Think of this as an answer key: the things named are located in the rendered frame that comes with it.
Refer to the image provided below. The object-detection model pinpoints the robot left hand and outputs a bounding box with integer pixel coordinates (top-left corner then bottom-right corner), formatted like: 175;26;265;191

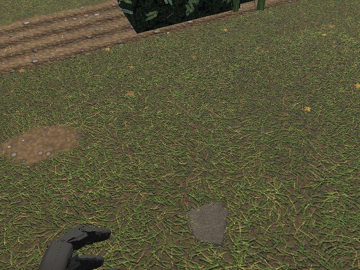
38;224;119;270

